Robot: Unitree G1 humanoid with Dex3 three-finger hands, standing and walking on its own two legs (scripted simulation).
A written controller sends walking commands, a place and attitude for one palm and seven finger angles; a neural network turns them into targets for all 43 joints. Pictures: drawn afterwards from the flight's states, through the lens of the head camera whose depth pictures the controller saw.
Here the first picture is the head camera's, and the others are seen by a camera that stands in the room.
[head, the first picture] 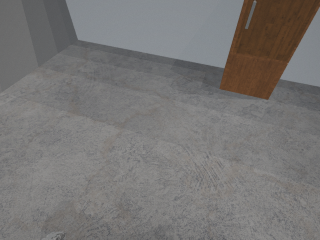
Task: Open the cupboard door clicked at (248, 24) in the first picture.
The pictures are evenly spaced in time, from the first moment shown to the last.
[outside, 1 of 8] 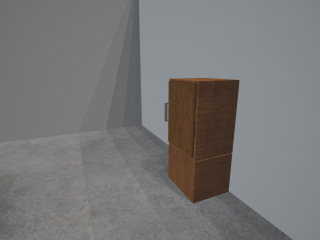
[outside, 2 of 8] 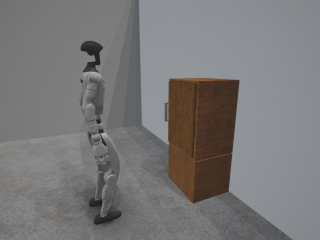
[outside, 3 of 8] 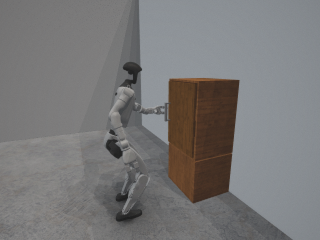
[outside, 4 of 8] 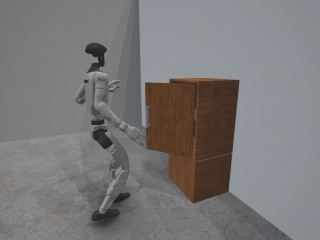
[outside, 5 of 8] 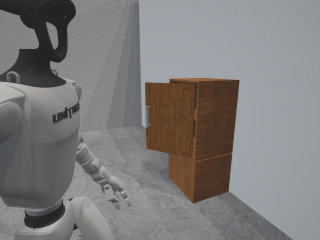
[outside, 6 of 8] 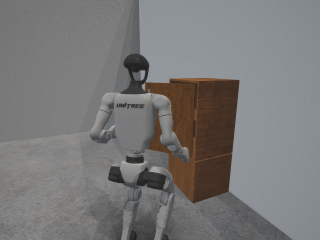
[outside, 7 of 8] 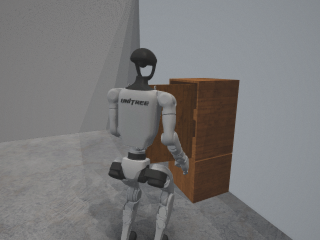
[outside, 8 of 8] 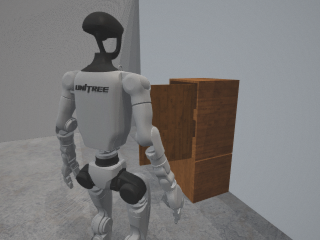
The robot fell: no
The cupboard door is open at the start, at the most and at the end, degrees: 0 83 83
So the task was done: yes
